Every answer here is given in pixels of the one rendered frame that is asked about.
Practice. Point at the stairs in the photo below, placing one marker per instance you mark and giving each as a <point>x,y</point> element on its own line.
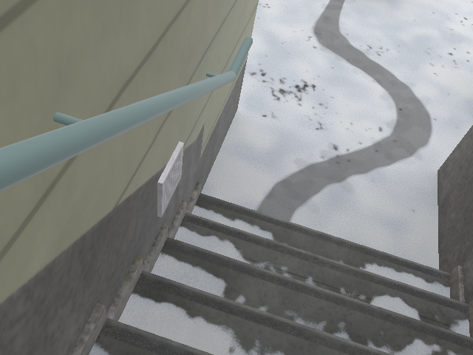
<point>235,281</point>

